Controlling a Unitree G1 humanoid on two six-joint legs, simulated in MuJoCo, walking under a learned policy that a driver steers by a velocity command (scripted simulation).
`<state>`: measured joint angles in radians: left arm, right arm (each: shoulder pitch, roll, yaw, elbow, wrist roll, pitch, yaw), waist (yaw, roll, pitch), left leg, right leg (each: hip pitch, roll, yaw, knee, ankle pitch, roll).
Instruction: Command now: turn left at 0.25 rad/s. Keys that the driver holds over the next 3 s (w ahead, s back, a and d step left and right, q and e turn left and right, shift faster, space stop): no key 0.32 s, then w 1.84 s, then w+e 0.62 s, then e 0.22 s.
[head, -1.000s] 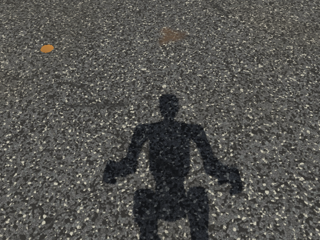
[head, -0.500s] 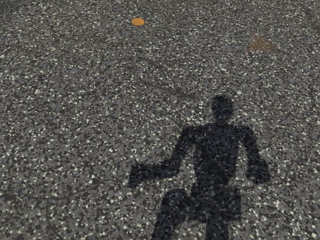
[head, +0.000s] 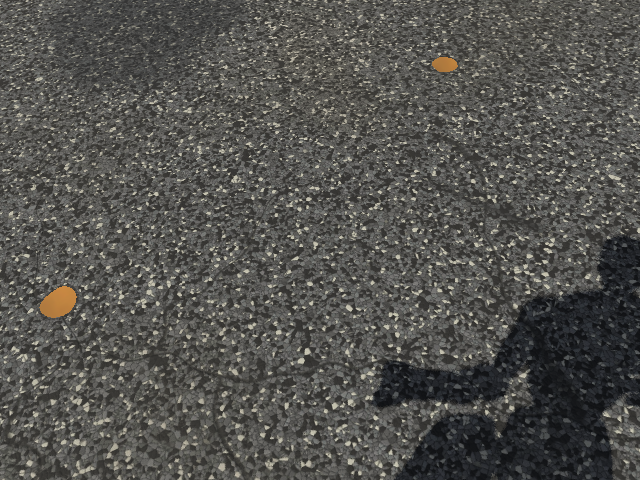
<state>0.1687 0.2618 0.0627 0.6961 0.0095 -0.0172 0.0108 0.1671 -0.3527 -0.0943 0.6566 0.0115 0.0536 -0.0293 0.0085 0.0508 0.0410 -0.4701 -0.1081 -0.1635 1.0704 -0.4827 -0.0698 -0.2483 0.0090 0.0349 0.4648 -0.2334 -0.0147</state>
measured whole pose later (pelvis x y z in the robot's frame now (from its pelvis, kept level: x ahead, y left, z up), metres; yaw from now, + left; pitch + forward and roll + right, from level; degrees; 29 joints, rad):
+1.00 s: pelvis +0.20 -0.01 +0.00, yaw +1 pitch +2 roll +0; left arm 0.45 0.25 0.02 0.86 -0.01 -0.07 0.00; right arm 0.05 -0.26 -0.04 0.66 0.02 -0.08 0.04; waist 0.10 0.04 0.03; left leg -0.64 0.06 0.00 0.59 0.06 0.00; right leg 0.11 0.05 -0.02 0.17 -0.31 -0.06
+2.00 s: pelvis +0.77 -0.03 +0.01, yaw +1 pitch +1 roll -1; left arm 0.36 0.28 0.04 0.85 -0.01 -0.08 -0.01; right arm 0.10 -0.28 -0.04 0.77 0.01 -0.07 0.02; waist 0.07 0.05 0.02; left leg -0.65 0.11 -0.04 0.68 0.02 -0.02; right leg -0.04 0.07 -0.05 0.21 -0.19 -0.06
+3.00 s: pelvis +1.30 -0.06 +0.00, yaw -24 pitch +2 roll +1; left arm 0.27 0.29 0.08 0.70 -0.01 -0.02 0.00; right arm 0.05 -0.31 -0.06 0.74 -0.01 -0.08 -0.01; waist 0.04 0.03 0.08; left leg -0.65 0.07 -0.10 0.86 -0.20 -0.07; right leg -0.24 0.11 0.09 0.38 -0.17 -0.09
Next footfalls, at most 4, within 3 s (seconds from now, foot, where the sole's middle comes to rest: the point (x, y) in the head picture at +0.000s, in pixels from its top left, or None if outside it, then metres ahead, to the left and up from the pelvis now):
0.18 left None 0.02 0.15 -0.78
0.62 right None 0.11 -0.10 -0.78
1.12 left None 0.47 0.12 -0.78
1.64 right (411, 350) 0.76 -0.12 -0.78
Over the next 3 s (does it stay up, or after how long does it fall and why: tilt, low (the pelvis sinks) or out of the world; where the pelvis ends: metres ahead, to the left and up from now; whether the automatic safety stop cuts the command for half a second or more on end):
stays up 1.30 -0.06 0.00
